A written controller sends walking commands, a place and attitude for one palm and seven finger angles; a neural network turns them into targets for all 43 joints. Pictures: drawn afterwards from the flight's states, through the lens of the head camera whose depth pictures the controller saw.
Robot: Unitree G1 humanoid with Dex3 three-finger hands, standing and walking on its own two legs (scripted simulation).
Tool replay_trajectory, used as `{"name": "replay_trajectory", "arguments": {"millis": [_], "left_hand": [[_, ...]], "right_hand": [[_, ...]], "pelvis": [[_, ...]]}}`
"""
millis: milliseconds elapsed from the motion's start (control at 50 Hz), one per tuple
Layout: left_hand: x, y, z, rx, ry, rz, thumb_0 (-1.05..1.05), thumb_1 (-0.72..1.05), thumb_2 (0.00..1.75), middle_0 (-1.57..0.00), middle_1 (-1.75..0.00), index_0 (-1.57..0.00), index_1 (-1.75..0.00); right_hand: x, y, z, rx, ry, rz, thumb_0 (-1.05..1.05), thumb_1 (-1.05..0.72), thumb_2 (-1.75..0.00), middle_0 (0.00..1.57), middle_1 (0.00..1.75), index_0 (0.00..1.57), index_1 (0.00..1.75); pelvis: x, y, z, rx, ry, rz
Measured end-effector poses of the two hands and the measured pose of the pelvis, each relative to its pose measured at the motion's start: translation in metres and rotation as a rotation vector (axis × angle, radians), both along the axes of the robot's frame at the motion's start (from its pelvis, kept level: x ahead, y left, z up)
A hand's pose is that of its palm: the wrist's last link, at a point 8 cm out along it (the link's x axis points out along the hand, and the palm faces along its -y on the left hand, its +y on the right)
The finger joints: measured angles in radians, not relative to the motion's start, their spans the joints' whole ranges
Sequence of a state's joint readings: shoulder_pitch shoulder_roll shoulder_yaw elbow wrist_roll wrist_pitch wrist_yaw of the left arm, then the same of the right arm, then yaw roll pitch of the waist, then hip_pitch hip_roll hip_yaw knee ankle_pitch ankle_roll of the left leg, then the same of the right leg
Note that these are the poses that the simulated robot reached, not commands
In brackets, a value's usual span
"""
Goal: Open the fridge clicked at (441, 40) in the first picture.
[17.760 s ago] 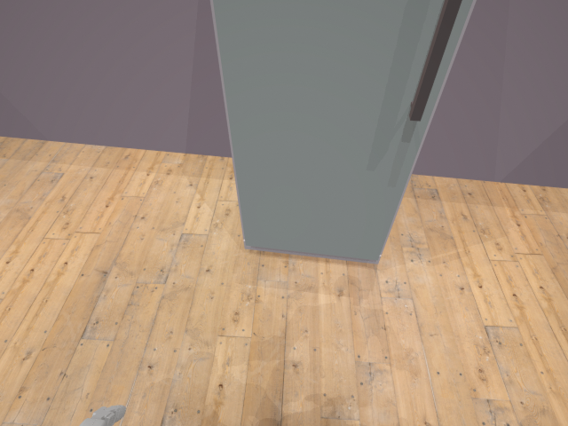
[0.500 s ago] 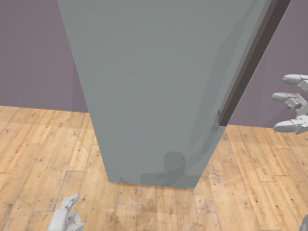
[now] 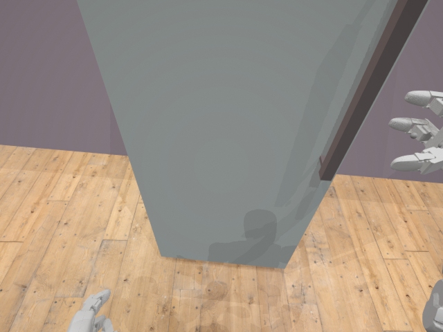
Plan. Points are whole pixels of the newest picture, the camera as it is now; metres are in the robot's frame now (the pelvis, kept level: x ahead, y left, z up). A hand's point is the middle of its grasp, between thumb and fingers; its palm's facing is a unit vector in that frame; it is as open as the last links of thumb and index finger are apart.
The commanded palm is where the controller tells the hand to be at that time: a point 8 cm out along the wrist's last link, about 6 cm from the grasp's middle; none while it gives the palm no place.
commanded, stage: move the hooked fingers beside the handle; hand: right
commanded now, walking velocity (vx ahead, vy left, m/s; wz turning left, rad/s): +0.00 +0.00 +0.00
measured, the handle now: (364, 83) +0.49 -0.20 +0.24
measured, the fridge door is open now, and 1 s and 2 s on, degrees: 0 0 0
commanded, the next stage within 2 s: feel for the door with the fingertips in 1.06 s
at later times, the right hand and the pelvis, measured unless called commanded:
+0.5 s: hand (407, 127) +0.43 -0.27 +0.19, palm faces +0.08 +1.00 -0.02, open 14.0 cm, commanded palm +0.39 -0.31 +0.20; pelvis +0.00 +0.00 +0.00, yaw +2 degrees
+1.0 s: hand (405, 126) +0.42 -0.27 +0.20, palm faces +0.07 +1.00 +0.01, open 14.0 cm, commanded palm +0.40 -0.32 +0.19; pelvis -0.01 +0.00 +0.00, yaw +1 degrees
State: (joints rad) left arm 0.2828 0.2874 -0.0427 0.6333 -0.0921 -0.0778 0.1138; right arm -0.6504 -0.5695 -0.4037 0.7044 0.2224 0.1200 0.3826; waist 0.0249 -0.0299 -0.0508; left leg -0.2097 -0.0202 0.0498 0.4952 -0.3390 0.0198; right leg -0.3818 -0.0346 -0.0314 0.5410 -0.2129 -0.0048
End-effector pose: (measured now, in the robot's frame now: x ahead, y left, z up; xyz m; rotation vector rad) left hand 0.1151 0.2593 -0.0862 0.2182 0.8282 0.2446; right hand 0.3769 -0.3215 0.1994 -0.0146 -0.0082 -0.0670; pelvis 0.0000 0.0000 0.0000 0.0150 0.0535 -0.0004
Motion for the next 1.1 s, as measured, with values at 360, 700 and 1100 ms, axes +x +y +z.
{"name": "replay_trajectory", "arguments": {"millis": [360,700,1100], "left_hand": [[-0.052,0.005,-0.011,0.002,0.125,0.092,0.01,0.90,0.90,-0.20,-0.30,-0.21,-0.30],[-0.044,0.008,-0.009,0.010,0.102,0.075,0.01,0.91,0.90,-0.20,-0.30,-0.20,-0.30],[-0.048,0.007,-0.012,0.012,0.127,0.074,0.01,0.90,0.90,-0.20,-0.30,-0.21,-0.30]], "right_hand": [[0.034,0.010,-0.001,0.034,0.000,0.000,-0.01,0.50,-0.30,0.30,1.20,0.30,1.20],[0.018,0.005,-0.004,0.026,0.006,0.014,-0.01,0.50,-0.30,0.30,1.20,0.30,1.20],[0.027,-0.001,-0.010,0.021,0.035,-0.005,-0.01,0.50,-0.30,0.30,1.20,0.30,1.20]], "pelvis": [[0.000,-0.004,-0.001,0.000,0.027,0.027],[-0.004,-0.003,-0.002,0.006,0.021,0.013],[-0.006,-0.003,-0.004,0.008,0.039,0.012]]}}
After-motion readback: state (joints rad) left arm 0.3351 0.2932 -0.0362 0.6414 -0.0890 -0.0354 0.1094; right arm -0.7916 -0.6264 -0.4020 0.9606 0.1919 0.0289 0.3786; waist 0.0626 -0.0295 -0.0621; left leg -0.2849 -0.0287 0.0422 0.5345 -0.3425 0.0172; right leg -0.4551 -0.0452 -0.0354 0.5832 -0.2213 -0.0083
